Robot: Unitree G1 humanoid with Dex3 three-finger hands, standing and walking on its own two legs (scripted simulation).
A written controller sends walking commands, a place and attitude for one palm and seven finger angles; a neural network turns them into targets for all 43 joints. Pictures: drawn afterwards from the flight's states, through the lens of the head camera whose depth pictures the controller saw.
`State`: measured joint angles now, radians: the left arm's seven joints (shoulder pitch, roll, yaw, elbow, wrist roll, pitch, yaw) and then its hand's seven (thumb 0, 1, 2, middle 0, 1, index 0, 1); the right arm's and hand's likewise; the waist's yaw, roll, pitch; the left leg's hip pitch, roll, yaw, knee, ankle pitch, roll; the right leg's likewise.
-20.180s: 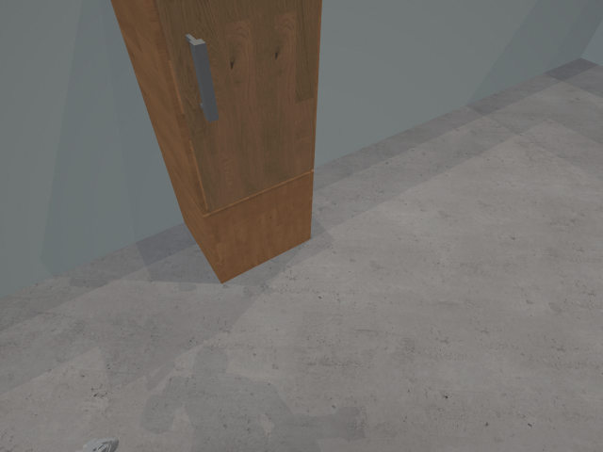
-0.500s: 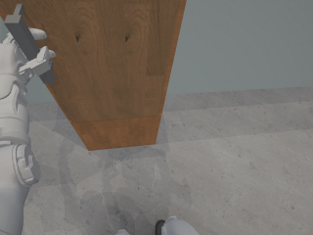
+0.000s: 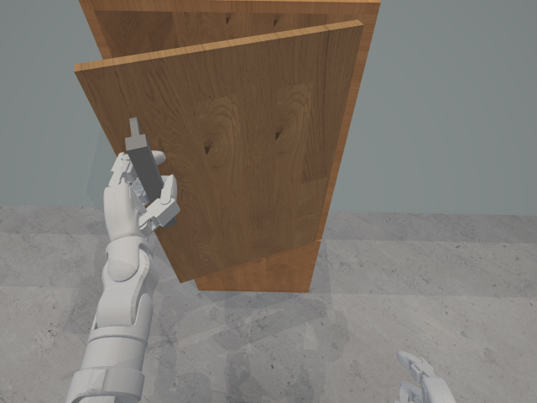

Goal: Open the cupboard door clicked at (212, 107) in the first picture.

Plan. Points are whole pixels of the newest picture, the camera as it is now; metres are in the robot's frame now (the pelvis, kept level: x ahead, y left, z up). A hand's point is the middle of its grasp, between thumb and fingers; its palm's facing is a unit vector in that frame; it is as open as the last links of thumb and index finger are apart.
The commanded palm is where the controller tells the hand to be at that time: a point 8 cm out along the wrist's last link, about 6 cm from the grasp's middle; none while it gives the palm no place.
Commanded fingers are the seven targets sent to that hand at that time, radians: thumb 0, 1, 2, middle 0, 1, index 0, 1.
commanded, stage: pull the door open along its arc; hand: left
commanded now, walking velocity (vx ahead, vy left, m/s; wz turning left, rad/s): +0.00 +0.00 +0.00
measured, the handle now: (152, 176) +0.42 +0.20 +0.10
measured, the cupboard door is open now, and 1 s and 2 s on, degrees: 21 47 48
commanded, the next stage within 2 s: open thumb and fingers to let go in 0.68 s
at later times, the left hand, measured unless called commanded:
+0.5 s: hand (192, 231) +0.32 +0.12 +0.11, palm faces +0.42 -0.91 +0.02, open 6.4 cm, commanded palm +0.25 +0.15 +0.10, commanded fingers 0.00 0.90 0.90 -0.40 -1.35 -0.40 -1.35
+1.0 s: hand (239, 265) +0.27 +0.05 +0.11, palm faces +0.43 -0.90 -0.01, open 7.1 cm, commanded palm +0.23 +0.09 +0.10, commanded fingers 0.00 0.06 0.54 -0.34 -1.26 -0.34 -1.26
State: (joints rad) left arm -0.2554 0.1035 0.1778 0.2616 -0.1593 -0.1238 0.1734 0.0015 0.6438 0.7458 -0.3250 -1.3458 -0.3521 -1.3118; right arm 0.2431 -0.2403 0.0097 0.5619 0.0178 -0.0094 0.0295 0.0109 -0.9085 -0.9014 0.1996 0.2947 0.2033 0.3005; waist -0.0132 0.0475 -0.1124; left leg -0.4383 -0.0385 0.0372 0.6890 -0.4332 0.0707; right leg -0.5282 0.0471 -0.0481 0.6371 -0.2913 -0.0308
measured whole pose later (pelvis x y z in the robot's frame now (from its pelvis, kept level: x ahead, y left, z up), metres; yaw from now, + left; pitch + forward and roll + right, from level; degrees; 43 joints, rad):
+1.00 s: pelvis -0.02 -0.05 +0.01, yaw +4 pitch +0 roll +0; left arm 0.01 -0.10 -0.21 0.00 0.04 0.07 0.55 0.02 0.51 0.73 -0.35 -1.30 -0.35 -1.31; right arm 0.09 -0.16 0.06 0.57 -0.03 0.08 -0.03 0.01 -0.91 -0.90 0.20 0.29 0.20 0.30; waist 0.03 0.05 -0.05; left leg -0.26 -0.04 -0.04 0.62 -0.37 0.02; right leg -0.34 0.04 -0.12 0.59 -0.27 -0.09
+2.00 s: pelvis -0.05 -0.02 +0.00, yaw +3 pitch +0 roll +0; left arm -0.06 0.06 -0.19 0.10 -0.13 -0.04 0.05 -0.01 -0.51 0.30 -0.20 -0.34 -0.18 -0.35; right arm 0.21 -0.20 0.08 0.56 0.03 -0.03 -0.04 0.01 -0.91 -0.90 0.20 0.30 0.21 0.30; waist 0.03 0.05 -0.03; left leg -0.29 -0.07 0.00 0.66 -0.36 0.06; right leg -0.38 0.01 -0.08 0.65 -0.26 -0.05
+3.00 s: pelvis -0.03 -0.04 -0.01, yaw +3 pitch +4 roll -1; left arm 0.52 0.20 0.03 -0.36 -0.22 -0.13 -0.14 -0.01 -0.50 0.30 -0.16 -0.30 -0.16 -0.30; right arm 0.27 -0.25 0.06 0.49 0.03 -0.18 -0.05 0.02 -0.90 -0.90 0.20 0.30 0.21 0.30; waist 0.03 0.06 -0.08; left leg -0.40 -0.03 -0.02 0.80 -0.46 0.03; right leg -0.47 0.05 -0.11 0.74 -0.34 -0.08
